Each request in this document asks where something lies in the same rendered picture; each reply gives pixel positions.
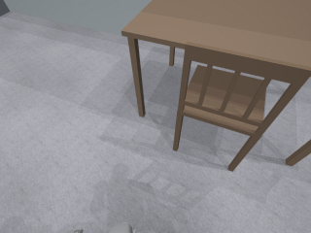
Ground chair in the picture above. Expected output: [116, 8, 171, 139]
[173, 42, 311, 172]

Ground left robot thigh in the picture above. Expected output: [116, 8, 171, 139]
[108, 222, 136, 233]

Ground table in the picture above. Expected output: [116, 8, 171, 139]
[121, 0, 311, 166]

